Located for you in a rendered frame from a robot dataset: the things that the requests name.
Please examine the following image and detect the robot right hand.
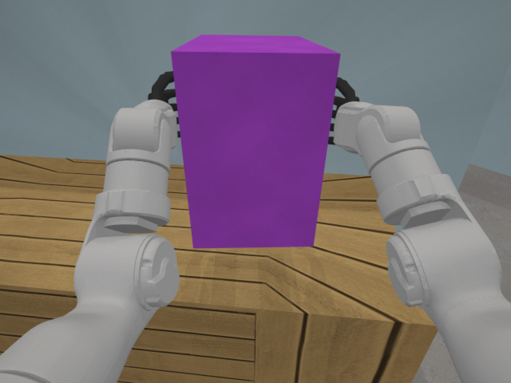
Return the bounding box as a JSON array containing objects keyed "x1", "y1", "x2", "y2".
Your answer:
[{"x1": 328, "y1": 77, "x2": 359, "y2": 145}]

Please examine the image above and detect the pedestal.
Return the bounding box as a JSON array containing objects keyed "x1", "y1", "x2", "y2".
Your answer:
[{"x1": 0, "y1": 155, "x2": 438, "y2": 383}]

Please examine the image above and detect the robot right upper arm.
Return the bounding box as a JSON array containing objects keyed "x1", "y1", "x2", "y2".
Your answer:
[{"x1": 386, "y1": 217, "x2": 511, "y2": 383}]

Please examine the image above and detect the left robot forearm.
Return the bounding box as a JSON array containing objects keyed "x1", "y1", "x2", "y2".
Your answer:
[{"x1": 73, "y1": 100, "x2": 178, "y2": 296}]

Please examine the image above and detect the carton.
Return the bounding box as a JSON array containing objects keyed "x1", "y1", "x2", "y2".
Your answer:
[{"x1": 171, "y1": 34, "x2": 341, "y2": 248}]

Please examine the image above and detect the robot left upper arm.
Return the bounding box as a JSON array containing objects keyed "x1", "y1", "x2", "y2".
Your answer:
[{"x1": 0, "y1": 234, "x2": 180, "y2": 383}]

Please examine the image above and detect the robot left hand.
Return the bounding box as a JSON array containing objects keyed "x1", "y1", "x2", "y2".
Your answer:
[{"x1": 148, "y1": 71, "x2": 180, "y2": 138}]

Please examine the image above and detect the right robot forearm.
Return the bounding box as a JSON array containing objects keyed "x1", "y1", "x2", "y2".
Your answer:
[{"x1": 333, "y1": 101, "x2": 502, "y2": 283}]

